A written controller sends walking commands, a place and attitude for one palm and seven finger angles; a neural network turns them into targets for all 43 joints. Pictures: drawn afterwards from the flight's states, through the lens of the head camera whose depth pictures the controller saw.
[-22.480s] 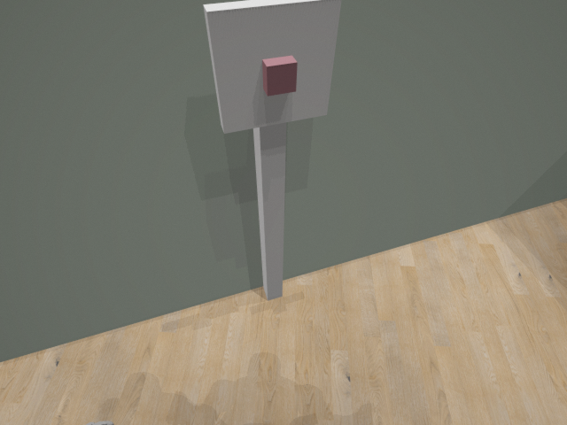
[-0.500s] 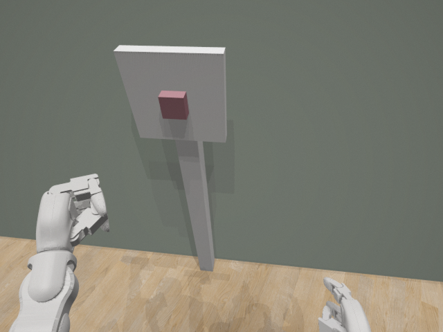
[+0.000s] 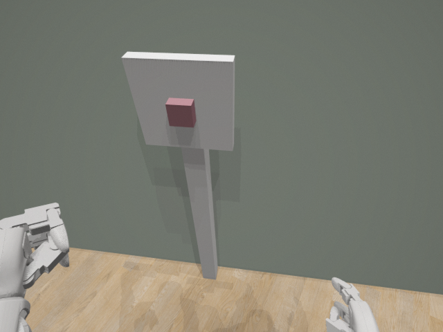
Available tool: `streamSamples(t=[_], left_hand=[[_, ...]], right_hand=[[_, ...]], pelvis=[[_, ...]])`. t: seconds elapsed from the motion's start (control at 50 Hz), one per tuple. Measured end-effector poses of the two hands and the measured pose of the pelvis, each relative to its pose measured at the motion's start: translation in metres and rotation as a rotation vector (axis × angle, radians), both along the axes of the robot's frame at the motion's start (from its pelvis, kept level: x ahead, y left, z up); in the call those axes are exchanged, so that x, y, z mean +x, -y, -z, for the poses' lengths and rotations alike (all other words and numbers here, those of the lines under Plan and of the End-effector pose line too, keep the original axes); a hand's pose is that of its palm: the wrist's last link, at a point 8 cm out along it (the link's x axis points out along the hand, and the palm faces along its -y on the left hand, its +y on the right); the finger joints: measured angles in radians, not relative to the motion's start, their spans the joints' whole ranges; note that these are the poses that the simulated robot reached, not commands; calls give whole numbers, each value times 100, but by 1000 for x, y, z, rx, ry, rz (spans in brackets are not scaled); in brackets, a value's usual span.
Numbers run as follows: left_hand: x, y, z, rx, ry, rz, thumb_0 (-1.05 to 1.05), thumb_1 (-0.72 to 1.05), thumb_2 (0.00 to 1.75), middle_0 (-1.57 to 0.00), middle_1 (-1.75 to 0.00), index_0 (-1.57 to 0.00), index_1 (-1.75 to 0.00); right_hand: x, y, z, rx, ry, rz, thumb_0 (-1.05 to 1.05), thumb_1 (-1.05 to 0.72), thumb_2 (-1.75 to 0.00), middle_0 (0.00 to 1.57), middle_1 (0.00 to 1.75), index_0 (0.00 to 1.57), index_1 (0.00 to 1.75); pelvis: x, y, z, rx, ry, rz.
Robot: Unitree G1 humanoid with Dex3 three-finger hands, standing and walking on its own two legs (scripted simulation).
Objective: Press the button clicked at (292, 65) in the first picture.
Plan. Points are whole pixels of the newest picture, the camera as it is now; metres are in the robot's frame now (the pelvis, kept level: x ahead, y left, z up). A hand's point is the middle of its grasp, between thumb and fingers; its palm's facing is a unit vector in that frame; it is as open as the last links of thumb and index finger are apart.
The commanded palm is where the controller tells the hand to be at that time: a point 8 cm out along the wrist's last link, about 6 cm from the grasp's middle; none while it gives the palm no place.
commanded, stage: draw the hand back to the body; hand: left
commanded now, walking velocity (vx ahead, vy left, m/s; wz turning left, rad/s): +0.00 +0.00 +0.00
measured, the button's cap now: (181, 111) +0.50 +0.16 +0.17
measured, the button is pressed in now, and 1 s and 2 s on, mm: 0 0 0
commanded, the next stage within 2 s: step back with the hand held close in 0.14 s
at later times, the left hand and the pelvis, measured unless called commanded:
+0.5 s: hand (72, 243) +0.18 +0.24 +0.15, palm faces +0.32 -0.82 -0.47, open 3.1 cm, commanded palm +0.12 +0.28 +0.17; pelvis -0.01 +0.00 +0.00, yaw -1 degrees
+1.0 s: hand (11, 304) +0.10 +0.26 +0.15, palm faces +0.37 -0.79 -0.48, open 3.1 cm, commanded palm +0.03 +0.30 +0.17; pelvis -0.09 +0.02 -0.02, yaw +1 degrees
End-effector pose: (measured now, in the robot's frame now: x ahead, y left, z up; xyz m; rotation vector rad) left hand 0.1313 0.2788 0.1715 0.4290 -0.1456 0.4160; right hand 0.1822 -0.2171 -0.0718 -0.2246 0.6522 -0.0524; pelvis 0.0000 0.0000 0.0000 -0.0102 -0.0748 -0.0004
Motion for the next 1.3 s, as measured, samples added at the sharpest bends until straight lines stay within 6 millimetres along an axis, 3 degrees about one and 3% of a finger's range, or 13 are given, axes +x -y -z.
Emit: streamSamples(t=[0.32,0.4,0.58,0.92,1.14,1.3], left_hand=[[7,4,-3,12,8,20,2,89,90,-131,-150,-130,-150],[11,0,-8,70,-3,36,2,89,90,-131,-150,-130,-150],[7,3,0,112,-89,124,2,89,90,-131,-150,-130,-150],[-56,-17,0,140,34,117,2,89,90,-131,-150,-130,-150],[-105,-25,0,164,94,58,2,89,90,-131,-150,-130,-150],[-123,-33,1,130,176,108,2,89,90,-131,-150,-130,-150]], right_hand=[[-5,-1,2,15,-16,2,1,-90,-90,20,30,21,30],[-13,7,4,8,-54,36,1,-90,-90,20,30,21,30],[-44,26,10,-22,-123,145,1,-90,-90,20,30,21,30],[-104,5,5,-54,-80,126,1,-90,-90,20,30,21,30],[-131,-8,17,-49,-68,53,1,-90,-90,20,30,21,30],[-158,-14,14,-100,-96,74,1,-90,-90,20,30,21,30]], pelvis=[[-2,5,0,-5,-11,2],[-6,3,0,-11,-49,8],[-21,-5,2,-4,-89,21],[-78,-19,12,-30,-83,9],[-113,-18,20,-35,-71,-30],[-138,-33,24,-43,-69,-42]])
